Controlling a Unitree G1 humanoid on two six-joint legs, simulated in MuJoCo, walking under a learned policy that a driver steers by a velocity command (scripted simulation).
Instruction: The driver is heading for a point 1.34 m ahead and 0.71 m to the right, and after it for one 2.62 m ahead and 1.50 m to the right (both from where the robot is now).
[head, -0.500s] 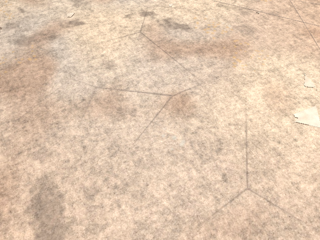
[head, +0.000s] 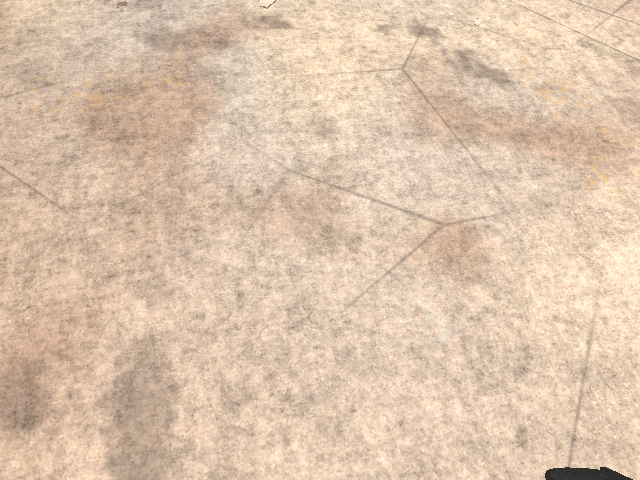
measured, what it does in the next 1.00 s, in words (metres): steps on the spot, turning right: right foot, then left foot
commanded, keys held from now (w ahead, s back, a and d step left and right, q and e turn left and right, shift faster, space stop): e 0.92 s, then no key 0.08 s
